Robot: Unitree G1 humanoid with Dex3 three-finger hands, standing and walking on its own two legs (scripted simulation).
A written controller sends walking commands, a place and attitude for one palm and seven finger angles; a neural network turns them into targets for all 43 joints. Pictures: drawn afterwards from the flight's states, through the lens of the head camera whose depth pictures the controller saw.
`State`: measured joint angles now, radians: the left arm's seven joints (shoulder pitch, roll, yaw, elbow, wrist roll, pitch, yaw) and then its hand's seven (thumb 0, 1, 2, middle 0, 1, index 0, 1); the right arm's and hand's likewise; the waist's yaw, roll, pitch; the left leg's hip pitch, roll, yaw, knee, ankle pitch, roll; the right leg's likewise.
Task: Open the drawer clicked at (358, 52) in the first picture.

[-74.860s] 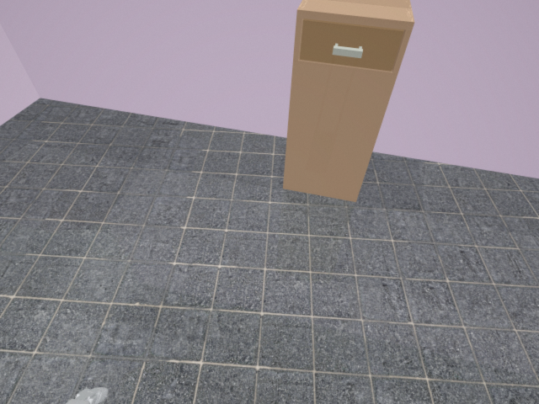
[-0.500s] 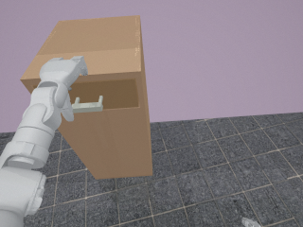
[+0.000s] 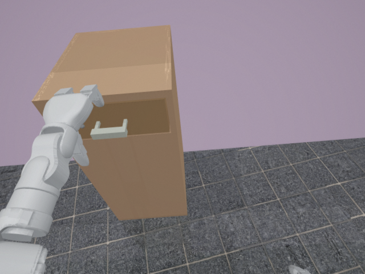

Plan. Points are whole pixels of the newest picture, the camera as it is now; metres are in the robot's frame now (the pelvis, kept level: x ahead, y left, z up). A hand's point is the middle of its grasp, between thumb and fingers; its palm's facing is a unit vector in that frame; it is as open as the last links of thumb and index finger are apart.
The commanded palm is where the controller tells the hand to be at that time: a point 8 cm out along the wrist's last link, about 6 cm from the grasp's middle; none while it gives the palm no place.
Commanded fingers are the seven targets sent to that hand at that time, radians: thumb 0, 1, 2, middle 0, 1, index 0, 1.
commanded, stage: draw the hand back to the body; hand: left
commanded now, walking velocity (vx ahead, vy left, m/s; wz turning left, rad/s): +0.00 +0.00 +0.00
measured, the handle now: (110, 128) +0.51 +0.26 +0.01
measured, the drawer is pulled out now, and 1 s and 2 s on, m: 0.00 0.00 0.00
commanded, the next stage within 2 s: step back with the hand held close in 1.30 s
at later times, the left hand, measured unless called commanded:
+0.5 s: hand (65, 156) +0.27 +0.22 +0.19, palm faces +0.30 -0.88 -0.36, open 13.4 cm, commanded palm +0.23 +0.27 +0.20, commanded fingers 0.00 -0.12 0.47 -0.27 -0.95 -0.27 -0.95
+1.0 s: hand (30, 212) +0.17 +0.22 +0.18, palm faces +0.40 -0.82 -0.41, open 9.5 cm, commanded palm +0.12 +0.27 +0.20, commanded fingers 0.00 0.76 0.84 -0.21 -0.39 -0.21 -0.39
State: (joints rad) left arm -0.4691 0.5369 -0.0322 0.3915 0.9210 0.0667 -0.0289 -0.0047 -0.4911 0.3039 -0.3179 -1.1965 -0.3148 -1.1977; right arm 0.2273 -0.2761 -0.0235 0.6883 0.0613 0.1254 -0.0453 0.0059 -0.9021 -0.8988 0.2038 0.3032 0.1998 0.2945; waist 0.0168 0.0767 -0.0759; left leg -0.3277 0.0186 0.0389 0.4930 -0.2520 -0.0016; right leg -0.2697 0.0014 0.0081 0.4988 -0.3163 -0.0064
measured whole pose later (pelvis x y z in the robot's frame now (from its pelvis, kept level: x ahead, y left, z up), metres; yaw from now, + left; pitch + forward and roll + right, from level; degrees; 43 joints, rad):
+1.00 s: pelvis -0.01 -0.01 +0.01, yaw +0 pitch -4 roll +0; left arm 0.51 0.34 0.32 -0.49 -0.07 -0.11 0.08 0.00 0.41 0.70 -0.24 -0.60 -0.24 -0.60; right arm 0.20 -0.23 0.00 0.64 -0.01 -0.11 -0.07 0.01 -0.90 -0.90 0.20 0.30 0.20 0.29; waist 0.06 0.07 0.01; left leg -0.12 0.05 0.02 0.40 -0.21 -0.03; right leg -0.03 0.03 -0.01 0.35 -0.25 -0.03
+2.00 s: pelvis -0.09 +0.02 -0.01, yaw +0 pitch +0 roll -1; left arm 0.64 0.39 0.41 -0.66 -0.03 -0.19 0.14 0.01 0.89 0.90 -0.21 -0.30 -0.21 -0.30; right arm 0.21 -0.20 0.00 0.51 -0.01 -0.08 -0.06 0.01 -0.90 -0.90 0.21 0.30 0.20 0.29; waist 0.00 0.01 0.02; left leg -0.40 0.02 0.04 0.56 -0.17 0.02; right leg -0.34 0.00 0.01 0.57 -0.23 0.02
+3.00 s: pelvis -0.29 +0.00 +0.00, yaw +0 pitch +1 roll +0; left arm 0.68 0.42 0.38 -0.67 -0.02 -0.18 0.16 0.01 0.88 0.90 -0.21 -0.30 -0.21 -0.30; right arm 0.26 -0.20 0.01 0.56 -0.03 -0.09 -0.07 0.01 -0.90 -0.90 0.21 0.30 0.20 0.30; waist -0.03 0.01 -0.05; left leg -0.41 -0.02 0.02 0.60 -0.32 0.01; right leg -0.26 0.03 -0.09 0.52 -0.33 -0.07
